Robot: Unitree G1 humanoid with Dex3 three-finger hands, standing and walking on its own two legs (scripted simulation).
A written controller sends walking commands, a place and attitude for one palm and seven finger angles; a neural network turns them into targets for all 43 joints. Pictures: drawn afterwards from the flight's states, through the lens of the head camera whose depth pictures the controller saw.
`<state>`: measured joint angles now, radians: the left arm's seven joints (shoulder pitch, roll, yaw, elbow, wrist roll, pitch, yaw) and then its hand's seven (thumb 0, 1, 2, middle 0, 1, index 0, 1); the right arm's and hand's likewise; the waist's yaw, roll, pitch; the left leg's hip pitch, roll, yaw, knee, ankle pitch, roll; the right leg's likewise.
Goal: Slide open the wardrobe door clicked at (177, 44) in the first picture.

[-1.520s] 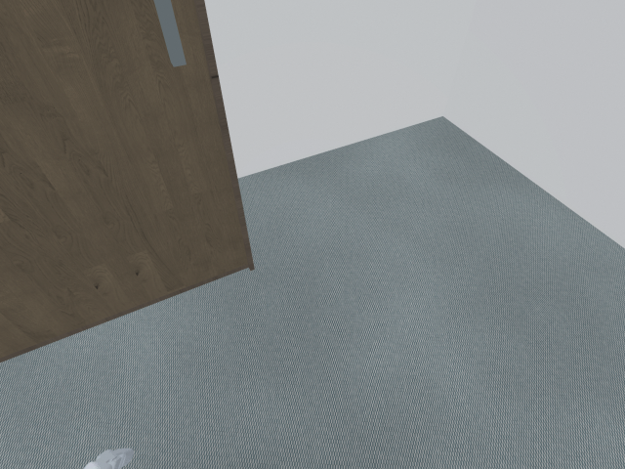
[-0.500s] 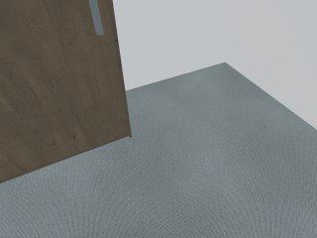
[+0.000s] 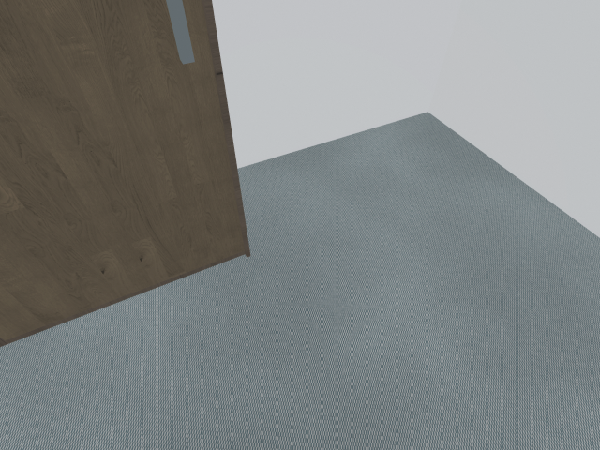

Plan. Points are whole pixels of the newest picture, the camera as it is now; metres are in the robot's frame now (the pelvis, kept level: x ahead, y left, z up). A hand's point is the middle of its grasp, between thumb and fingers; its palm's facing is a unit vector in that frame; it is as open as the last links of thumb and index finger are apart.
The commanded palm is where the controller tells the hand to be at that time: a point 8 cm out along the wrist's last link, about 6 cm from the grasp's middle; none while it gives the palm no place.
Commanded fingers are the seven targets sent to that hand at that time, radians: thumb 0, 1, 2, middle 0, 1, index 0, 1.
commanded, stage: walk to a spot facing it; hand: right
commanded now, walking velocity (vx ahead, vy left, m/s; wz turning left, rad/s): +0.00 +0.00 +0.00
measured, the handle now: (172, 0) +0.90 +0.32 +0.22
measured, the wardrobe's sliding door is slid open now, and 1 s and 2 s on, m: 0.00 0.00 0.00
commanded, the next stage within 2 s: turn to face it in 0.22 s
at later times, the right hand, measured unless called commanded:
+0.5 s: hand out of the picture +0.06 -0.16 -0.18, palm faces -0.05 +0.98 -0.20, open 7.4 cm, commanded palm none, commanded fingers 0.00 -0.90 -0.90 0.20 0.30 0.20 0.30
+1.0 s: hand (432, 371) +0.30 -0.22 -0.18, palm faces -0.31 +0.92 -0.23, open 7.4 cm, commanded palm none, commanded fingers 0.00 -0.90 -0.90 0.20 0.30 0.20 0.30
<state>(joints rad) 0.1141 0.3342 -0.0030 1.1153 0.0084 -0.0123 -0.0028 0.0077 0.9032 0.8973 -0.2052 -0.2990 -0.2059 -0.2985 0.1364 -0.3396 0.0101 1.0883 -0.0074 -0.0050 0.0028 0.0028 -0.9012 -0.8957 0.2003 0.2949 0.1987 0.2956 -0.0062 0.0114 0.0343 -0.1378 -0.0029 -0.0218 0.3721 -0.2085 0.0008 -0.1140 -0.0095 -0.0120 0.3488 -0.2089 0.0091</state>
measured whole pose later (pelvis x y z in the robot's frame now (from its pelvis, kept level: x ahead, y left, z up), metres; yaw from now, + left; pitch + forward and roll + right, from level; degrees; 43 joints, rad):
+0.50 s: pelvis +0.07 +0.02 -0.01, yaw +8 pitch +0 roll +0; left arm 0.25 0.20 0.03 1.07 0.01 0.03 0.02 0.01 0.91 0.90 -0.20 -0.30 -0.20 -0.30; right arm 0.36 -0.15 -0.03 1.02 -0.02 -0.01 -0.01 0.00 -0.90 -0.90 0.20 0.29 0.20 0.30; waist -0.04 -0.01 0.07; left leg -0.17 -0.05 -0.03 0.53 -0.35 0.05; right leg -0.38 -0.05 -0.06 1.03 -0.49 0.04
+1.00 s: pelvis +0.14 -0.04 -0.01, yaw +23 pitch +0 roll +2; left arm 0.16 0.15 0.02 0.91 0.02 0.00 0.02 0.01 0.90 0.90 -0.20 -0.30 -0.21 -0.30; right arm 0.20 -0.28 -0.10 0.91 -0.02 0.06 0.00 0.00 -0.91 -0.90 0.19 0.29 0.19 0.29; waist -0.02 0.04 0.06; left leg -0.46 0.02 0.02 1.09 -0.43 -0.05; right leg -0.27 -0.07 -0.16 0.50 -0.23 -0.06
